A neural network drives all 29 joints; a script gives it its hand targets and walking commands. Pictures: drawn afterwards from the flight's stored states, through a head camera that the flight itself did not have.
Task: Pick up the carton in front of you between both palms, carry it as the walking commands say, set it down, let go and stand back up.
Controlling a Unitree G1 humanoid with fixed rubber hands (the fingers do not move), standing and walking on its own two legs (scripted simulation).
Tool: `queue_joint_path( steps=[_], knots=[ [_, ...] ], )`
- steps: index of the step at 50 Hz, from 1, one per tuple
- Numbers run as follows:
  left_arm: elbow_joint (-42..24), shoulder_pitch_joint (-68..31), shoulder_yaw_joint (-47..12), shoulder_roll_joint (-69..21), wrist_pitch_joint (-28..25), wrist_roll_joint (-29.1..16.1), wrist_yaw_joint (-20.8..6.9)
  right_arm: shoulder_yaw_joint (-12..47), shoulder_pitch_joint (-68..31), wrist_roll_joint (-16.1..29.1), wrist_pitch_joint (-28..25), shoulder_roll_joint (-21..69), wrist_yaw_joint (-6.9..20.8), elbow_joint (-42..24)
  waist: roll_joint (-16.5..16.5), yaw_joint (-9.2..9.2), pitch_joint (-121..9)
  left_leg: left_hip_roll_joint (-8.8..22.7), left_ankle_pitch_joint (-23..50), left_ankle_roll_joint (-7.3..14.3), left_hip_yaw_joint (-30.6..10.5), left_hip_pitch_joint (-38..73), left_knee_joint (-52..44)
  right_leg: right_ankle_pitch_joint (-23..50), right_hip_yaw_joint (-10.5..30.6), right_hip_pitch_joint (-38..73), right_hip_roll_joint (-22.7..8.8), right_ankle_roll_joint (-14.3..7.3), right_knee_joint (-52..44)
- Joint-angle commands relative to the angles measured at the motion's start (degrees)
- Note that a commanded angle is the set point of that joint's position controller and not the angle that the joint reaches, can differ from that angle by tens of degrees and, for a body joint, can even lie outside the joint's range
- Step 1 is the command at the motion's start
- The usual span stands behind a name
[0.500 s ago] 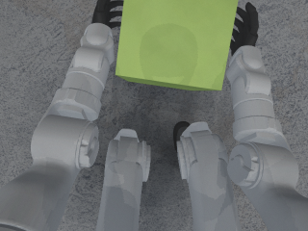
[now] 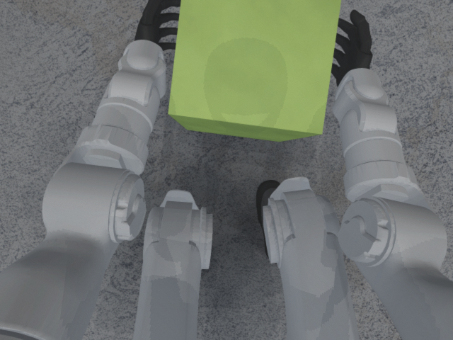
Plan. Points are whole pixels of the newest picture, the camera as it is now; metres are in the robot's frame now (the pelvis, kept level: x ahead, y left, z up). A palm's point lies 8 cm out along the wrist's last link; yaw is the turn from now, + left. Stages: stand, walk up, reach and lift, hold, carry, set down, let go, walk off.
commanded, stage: set down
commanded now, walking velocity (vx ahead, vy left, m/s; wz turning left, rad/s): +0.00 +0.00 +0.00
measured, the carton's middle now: (245, 75) +0.49 -0.06 -0.24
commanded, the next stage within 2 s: let go in 1.84 s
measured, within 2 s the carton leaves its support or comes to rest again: rests again in 0.56 s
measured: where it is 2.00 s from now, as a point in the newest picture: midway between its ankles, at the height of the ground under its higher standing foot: (228, 249)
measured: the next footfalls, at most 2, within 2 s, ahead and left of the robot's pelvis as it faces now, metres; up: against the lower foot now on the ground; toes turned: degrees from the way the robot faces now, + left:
none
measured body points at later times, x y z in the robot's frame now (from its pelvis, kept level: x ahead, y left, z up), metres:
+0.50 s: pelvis +0.00 +0.00 -0.01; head +0.35 +0.01 +0.27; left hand +0.54 +0.08 -0.19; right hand +0.49 -0.22 -0.18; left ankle +0.08 +0.10 -0.35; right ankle +0.13 -0.14 -0.35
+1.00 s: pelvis -0.01 -0.01 +0.00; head +0.34 -0.02 +0.28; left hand +0.56 +0.12 -0.15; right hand +0.49 -0.25 -0.15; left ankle +0.08 +0.10 -0.35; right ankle +0.13 -0.13 -0.35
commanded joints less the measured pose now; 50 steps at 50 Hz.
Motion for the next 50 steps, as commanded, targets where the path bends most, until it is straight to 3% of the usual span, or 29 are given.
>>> queue_joint_path(
  steps=[1,16,23,25,28,30,32,37,41,44,47,50],
  knots=[
    [-8.06,-27.52,-11.14,-44.62,-3.40,-2.82,-12.79,17.64,-29.56,2.96,-1.28,40.98,12.55,-1.31,6.16,-1.06,-50.91,1.17,17.52,1.86,1.37,13.39,-14.11,19.17,-6.66,30.37,2.43,-3.33,-2.59],
    [-2.34,-21.34,-5.51,-36.86,-2.73,2.40,-13.34,13.21,-27.05,1.94,-2.14,33.98,12.46,4.07,4.74,1.19,-40.89,2.33,15.58,2.91,-0.14,10.57,-13.28,14.82,-5.49,24.02,1.98,-3.84,-2.00],
    [-2.61,-21.72,-4.91,-30.20,-3.09,3.26,-12.36,10.28,-24.54,1.54,-3.16,28.18,11.19,6.47,4.86,1.10,-40.27,3.39,14.45,2.54,-0.41,12.40,-12.97,13.34,-5.71,24.45,1.37,-3.33,-1.72],
    [-2.69,-20.71,-3.89,-22.08,-3.80,2.93,-10.71,7.95,-21.81,1.80,-4.32,20.41,9.34,8.10,4.87,0.70,-41.19,4.12,14.35,1.89,-0.40,13.67,-12.89,13.32,-6.09,25.51,0.73,-2.76,-1.62],
    [-3.71,-13.77,-0.01,8.64,-5.54,1.42,-3.74,2.29,-10.96,3.12,-7.92,-9.03,1.92,10.60,4.75,0.04,-42.86,6.29,13.34,0.22,-0.24,16.64,-13.55,13.31,-6.78,27.73,-1.42,-1.58,-1.89],
    [-2.90,-14.40,-2.57,12.92,-5.80,-2.39,-1.93,4.02,-11.07,6.99,-9.73,-14.61,-0.84,10.87,4.98,-1.27,-44.19,7.37,13.43,0.11,-1.26,18.03,-13.20,13.74,-6.36,28.25,-2.47,-1.90,-2.18],
    [-2.75,-15.85,-5.77,13.02,-6.18,-6.53,-2.03,6.32,-12.38,10.54,-11.02,-16.77,-1.62,10.84,5.83,-2.21,-45.10,8.02,14.14,0.22,-2.04,19.02,-12.55,15.05,-5.79,28.05,-3.22,-2.40,-1.95],
    [-7.96,-18.94,-12.01,11.00,-6.74,-13.71,-3.35,13.75,-15.08,18.56,-12.15,-15.70,-1.12,7.63,6.61,-3.22,-51.95,8.74,18.43,0.21,-1.99,23.40,-10.86,20.38,-5.69,30.93,-3.99,-2.78,-1.63],
    [-11.56,-17.37,-11.45,14.83,-6.39,-14.47,-2.89,15.73,-12.74,21.52,-11.39,-17.07,-1.53,3.00,7.07,-2.55,-62.54,8.93,20.28,0.14,-0.56,29.80,-10.15,22.53,-6.11,37.48,-3.56,-2.54,-2.29],
    [-15.21,-14.76,-9.24,16.80,-5.34,-12.84,-2.32,16.08,-9.57,22.09,-10.00,-17.89,-2.41,-1.73,7.87,-1.46,-71.32,8.45,19.47,0.27,1.20,34.14,-10.82,23.04,-6.59,43.62,-2.82,-2.59,-3.55],
    [-20.79,-12.30,-6.94,17.17,-3.42,-11.42,-2.02,15.81,-6.65,20.87,-7.90,-18.28,-3.88,-8.99,7.01,-1.57,-78.69,7.48,17.03,0.72,2.94,36.42,-13.05,22.27,-7.51,50.41,-1.89,-2.70,-6.20],
    [-21.82,-9.82,-4.91,16.56,-0.99,-10.17,-2.18,14.39,-3.88,18.44,-4.99,-17.02,-4.92,-13.55,5.25,-2.07,-76.08,6.75,12.81,1.35,3.84,34.51,-16.44,18.83,-7.86,51.77,-1.11,-2.73,-10.00]
  ],
)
